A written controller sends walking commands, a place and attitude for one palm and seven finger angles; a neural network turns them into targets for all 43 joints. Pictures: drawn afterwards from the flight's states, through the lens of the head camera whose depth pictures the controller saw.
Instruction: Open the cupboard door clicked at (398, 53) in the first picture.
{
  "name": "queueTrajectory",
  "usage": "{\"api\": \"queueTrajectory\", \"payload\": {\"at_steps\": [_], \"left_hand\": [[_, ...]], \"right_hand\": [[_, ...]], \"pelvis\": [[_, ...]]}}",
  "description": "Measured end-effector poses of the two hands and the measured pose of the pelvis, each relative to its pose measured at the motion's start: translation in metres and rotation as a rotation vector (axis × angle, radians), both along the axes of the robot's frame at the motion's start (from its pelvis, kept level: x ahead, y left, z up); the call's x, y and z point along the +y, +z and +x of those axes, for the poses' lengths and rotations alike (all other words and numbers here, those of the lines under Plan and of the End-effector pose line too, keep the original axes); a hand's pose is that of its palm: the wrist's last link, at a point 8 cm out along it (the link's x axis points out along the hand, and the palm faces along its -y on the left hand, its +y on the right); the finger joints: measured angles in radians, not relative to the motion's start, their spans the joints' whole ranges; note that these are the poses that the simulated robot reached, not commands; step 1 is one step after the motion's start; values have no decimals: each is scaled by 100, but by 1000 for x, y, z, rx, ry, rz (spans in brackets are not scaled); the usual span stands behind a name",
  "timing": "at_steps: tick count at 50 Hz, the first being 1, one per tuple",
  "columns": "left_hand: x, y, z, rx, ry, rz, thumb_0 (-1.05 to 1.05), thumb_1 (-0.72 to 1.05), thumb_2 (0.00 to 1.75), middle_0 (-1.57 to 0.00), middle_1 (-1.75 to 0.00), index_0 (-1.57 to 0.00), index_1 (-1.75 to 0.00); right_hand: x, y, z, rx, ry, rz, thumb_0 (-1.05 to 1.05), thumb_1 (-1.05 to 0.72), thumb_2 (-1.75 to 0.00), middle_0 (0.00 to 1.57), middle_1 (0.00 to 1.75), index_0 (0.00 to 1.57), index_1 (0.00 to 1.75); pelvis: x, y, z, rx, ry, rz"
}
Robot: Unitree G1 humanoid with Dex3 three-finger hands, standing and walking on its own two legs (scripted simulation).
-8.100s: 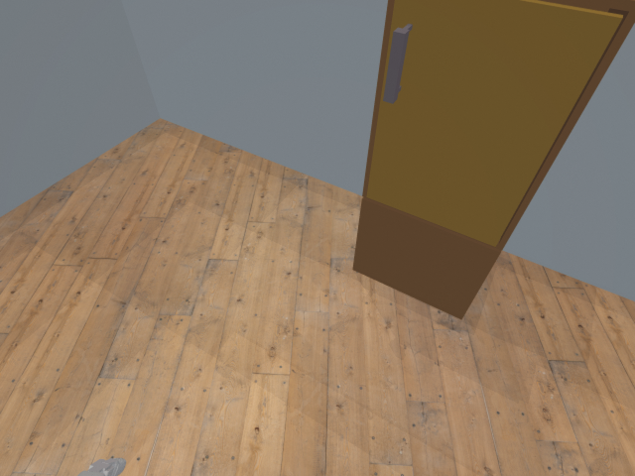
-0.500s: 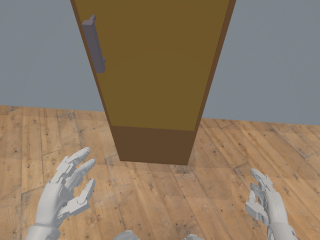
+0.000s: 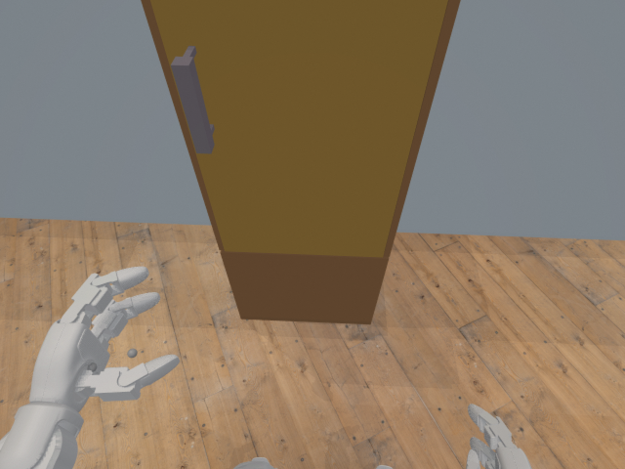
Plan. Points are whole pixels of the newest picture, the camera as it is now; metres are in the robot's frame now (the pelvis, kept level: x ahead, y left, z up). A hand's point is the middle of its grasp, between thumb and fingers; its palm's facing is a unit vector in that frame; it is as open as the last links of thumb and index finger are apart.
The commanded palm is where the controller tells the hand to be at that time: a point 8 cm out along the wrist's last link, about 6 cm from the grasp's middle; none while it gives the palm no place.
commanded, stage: raise the hand with hooked fingers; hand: left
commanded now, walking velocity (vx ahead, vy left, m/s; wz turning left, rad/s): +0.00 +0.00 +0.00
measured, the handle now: (198, 101) +0.62 +0.21 +0.14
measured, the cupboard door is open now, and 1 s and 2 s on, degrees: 0 0 0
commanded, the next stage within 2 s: move the hooked fingers beside the handle in 1.24 s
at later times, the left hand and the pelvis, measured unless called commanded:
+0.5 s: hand (77, 286) +0.28 +0.27 +0.13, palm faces +0.05 -1.00 -0.04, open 13.8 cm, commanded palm +0.25 +0.31 +0.14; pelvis +0.02 +0.01 +0.02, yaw +1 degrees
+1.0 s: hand (79, 243) +0.32 +0.27 +0.16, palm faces +0.02 -1.00 -0.04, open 14.0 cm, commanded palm +0.28 +0.32 +0.16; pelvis +0.02 +0.00 +0.03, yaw -1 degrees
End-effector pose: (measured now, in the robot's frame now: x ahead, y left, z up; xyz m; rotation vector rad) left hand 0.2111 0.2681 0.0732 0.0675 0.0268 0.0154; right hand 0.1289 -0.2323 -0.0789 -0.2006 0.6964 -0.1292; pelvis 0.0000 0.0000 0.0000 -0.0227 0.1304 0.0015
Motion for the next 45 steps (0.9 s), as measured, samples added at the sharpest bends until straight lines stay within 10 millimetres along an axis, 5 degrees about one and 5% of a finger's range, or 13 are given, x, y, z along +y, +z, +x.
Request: {"api": "queueTrajectory", "payload": {"at_steps": [10,23,39,45], "left_hand": [[20,17,18,-28,4,-3,0,-14,45,-28,-96,-27,-96],[48,53,42,-44,26,-20,-1,-42,33,-30,-114,-29,-115],[67,93,76,-53,29,-15,-1,-50,30,-30,-119,-30,-120],[62,91,84,-31,6,-32,-1,-50,30,-30,-120,-30,-120]], "right_hand": [[-13,26,21,-67,8,-74,1,-90,-90,20,30,21,30],[11,47,61,-150,74,-35,1,-90,-90,20,30,21,30],[3,42,46,-72,44,-34,1,-90,-90,20,30,21,30],[-9,43,39,-57,21,-39,1,-90,-90,20,30,21,30]], "pelvis": [[5,11,5,-38,4,-2],[7,23,15,-82,9,-2],[2,33,18,-109,6,6],[0,35,19,-102,-4,11]]}}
